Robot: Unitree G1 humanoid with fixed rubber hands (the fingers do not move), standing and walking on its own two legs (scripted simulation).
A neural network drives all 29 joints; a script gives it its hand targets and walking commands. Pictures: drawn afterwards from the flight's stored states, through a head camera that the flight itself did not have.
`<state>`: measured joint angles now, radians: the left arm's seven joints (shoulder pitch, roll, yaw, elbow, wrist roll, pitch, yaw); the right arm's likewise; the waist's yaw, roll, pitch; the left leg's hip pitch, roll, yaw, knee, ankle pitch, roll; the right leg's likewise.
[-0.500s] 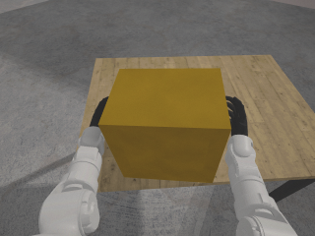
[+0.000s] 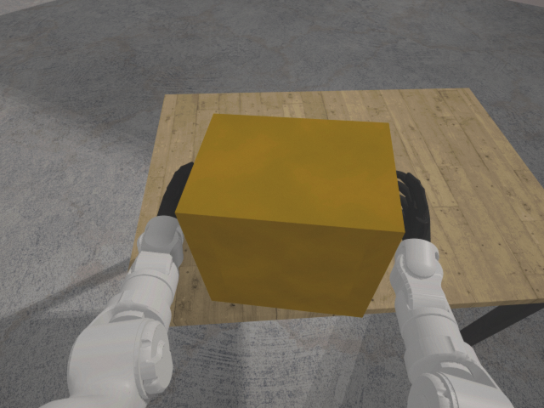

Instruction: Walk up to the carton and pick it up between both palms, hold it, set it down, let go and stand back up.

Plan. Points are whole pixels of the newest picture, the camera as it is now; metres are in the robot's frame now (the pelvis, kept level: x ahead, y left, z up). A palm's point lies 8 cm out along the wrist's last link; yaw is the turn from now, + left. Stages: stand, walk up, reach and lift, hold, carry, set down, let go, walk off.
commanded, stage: set down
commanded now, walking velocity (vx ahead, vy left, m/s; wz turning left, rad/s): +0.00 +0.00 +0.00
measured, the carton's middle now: (291, 220) +0.42 -0.03 +0.00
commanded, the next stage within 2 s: none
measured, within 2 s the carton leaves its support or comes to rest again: rests again in 0.08 s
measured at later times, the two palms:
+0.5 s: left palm (178, 212) +0.42 +0.15 +0.04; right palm (414, 238) +0.35 -0.20 +0.04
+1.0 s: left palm (170, 228) +0.42 +0.17 -0.01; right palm (404, 247) +0.36 -0.21 +0.00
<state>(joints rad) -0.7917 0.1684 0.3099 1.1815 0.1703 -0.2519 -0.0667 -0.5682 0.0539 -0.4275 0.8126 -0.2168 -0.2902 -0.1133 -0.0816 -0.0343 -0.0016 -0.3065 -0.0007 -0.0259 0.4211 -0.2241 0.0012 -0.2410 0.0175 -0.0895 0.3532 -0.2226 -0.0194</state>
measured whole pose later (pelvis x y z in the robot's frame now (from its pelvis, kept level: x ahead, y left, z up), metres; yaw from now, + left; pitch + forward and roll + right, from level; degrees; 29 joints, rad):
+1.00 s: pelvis -0.01 -0.01 -0.01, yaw +0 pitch +20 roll +0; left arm -0.85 0.25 0.20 1.37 -0.05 -0.41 -0.04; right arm -0.64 -0.02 -0.37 1.06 -0.07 -0.40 -0.13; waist -0.08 -0.03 -0.15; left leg -0.63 0.00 -0.02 0.47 -0.19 0.00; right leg -0.59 0.01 -0.09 0.47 -0.23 -0.02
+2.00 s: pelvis -0.06 +0.00 -0.02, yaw +0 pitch +14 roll -1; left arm -0.66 0.40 -0.06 1.20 -0.34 -0.34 -0.09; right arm -0.51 -0.11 -0.13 1.04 0.18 -0.32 -0.15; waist -0.08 -0.05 -0.17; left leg -0.63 -0.01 -0.02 0.53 -0.15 0.00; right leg -0.59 0.00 -0.09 0.52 -0.19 -0.02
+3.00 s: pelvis -0.04 +0.01 -0.01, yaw +0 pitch -7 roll -2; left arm 0.11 0.41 -0.06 0.48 -0.32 -0.17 -0.11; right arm 0.23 -0.09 -0.06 0.40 0.25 -0.11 -0.16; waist -0.04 -0.05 -0.04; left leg -0.16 0.00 -0.02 0.53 -0.26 0.01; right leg -0.09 0.02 -0.09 0.45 -0.25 -0.02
